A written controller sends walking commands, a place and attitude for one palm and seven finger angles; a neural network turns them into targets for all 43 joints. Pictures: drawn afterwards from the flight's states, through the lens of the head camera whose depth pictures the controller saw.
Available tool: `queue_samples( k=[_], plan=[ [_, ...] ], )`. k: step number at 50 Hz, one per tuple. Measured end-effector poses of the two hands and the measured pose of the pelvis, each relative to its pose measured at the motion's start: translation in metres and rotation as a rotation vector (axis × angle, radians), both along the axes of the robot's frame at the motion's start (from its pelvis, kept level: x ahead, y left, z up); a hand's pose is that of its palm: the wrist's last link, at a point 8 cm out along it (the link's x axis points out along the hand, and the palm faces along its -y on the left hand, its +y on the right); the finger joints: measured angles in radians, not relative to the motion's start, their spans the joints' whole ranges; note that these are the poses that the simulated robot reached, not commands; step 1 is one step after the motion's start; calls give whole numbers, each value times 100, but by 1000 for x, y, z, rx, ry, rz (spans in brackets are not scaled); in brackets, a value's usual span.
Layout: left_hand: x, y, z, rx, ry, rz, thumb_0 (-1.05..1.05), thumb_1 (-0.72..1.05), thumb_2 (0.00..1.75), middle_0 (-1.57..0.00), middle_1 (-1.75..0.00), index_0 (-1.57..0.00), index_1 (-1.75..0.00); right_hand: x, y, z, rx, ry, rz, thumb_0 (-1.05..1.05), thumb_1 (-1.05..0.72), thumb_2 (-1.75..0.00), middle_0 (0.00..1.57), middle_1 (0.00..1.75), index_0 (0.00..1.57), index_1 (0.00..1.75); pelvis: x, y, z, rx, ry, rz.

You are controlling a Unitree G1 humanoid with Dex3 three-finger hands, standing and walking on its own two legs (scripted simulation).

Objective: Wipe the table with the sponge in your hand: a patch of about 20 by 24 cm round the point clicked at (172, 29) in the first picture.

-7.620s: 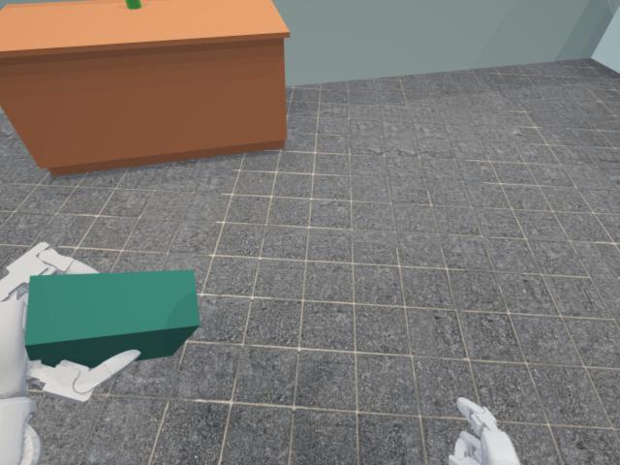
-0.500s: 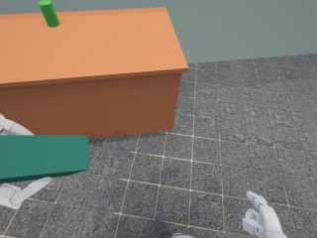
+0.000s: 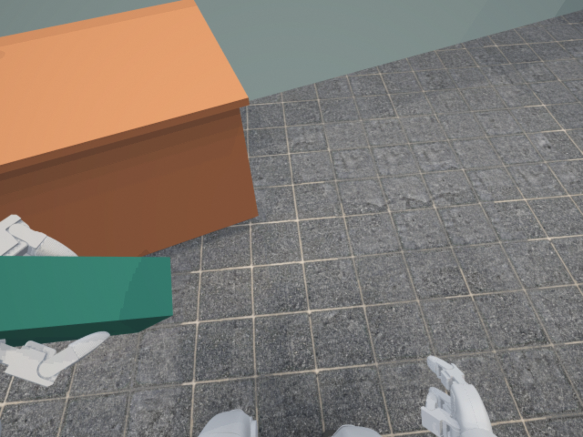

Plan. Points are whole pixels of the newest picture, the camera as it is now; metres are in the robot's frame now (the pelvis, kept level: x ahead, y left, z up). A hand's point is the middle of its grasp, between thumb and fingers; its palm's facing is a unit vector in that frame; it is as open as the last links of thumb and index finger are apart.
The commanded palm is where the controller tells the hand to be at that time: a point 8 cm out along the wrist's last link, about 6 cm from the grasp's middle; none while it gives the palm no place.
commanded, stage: take the last steps up to it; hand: left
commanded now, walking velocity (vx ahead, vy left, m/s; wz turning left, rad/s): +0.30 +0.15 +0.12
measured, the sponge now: (108, 301) +0.24 +0.19 +0.13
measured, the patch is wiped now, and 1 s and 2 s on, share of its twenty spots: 0.00 0.00 0.00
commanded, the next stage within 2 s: none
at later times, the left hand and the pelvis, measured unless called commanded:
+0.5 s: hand (19, 333) +0.20 +0.24 +0.16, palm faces +0.44 -0.79 -0.42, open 10.2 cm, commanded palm +0.14 +0.29 +0.18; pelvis -0.01 +0.00 -0.01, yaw +4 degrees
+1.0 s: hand out of the picture +0.29 +0.32 +0.17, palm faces +0.40 -0.79 -0.47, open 10.2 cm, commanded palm +0.23 +0.36 +0.18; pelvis +0.08 +0.07 +0.00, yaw +2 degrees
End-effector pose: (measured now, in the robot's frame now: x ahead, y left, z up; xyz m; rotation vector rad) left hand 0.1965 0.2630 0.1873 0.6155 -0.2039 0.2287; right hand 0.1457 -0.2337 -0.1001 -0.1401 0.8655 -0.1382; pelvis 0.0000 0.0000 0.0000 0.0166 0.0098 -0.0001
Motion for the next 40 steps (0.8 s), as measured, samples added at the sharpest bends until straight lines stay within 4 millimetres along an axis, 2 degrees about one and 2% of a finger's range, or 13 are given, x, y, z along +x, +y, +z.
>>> queue_samples(
  k=[4, 8, 11, 15, 18, 21, 24, 27, 34, 40],
  plan=[
    [-18, 3, 4, 21, 0, -7, -1, -50, 102, -73, -137, -73, -137, -22, -30, 14, -98, 21, -44, 2, -91, -90, 20, 30, 20, 30, -5, -2, 3, 1, 10, 6],
    [-38, 16, 7, -9, -86, 28, -1, -50, 102, -73, -137, -73, -137, -33, -42, 25, -182, 15, -39, 2, -91, -90, 20, 30, 20, 30, -8, 3, 1, -8, 1, 27],
    [-50, 28, 5, -42, -138, 78, -1, -51, 102, -73, -137, -73, -137, -33, -37, 28, -193, -23, -41, 2, -91, -90, 19, 30, 20, 30, -10, 8, -1, -6, -27, 22],
    [-55, 39, 1, -67, -142, 150, -1, -51, 102, -73, -137, -73, -137, -25, -14, 24, -120, -79, -20, 2, -91, -90, 19, 30, 20, 30, -7, 9, 2, -21, -40, 32],
    [-53, 36, -1, -90, -142, 179, -1, -51, 102, -73, -137, -73, -137, -15, 7, 15, -50, -103, 19, 2, -91, -90, 20, 30, 20, 30, -5, 5, 2, -23, -46, 35],
    [-47, 24, -3, -79, -144, 172, -1, -51, 102, -73, -137, -73, -137, -2, 23, 3, 12, -120, 65, 2, -90, -90, 20, 30, 20, 30, -4, -1, -6, -13, -48, 39],
    [-40, 12, -7, -91, -137, 142, -1, -51, 102, -73, -137, -73, -137, 7, 31, -8, 40, -91, 109, 1, -90, -90, 20, 30, 20, 30, -6, -4, -9, -21, -55, 68],
    [-35, 11, -6, -101, -108, 120, -1, -51, 102, -73, -137, -74, -137, 12, 32, -5, 38, -47, 119, 2, -90, -90, 20, 30, 21, 30, -3, -2, -2, -4, -45, 59],
    [-22, 36, 0, -39, -30, 115, -1, -51, 102, -73, -137, -74, -137, 23, 21, 14, -48, -6, 87, 2, -90, -90, 20, 30, 21, 30, 14, 16, 11, 22, -7, 62],
    [-1, 75, -3, -46, -116, 116, -1, -51, 102, -73, -137, -74, -137, 48, 31, 16, -151, -33, 49, 2, -91, -90, 20, 30, 20, 30, 38, 53, -4, 2, -16, 58]
  ],
)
